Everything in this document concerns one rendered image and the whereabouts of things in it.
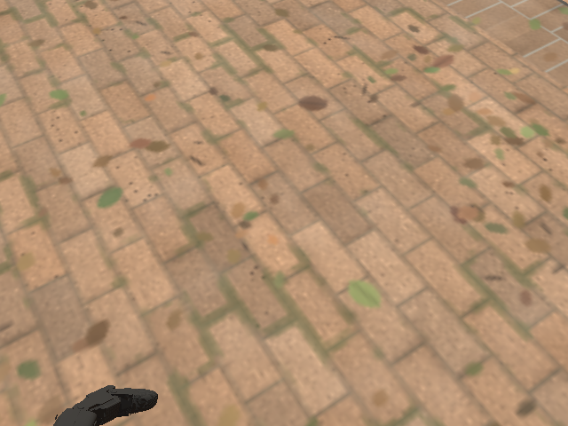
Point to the left robot hand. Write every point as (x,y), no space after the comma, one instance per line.
(105,404)

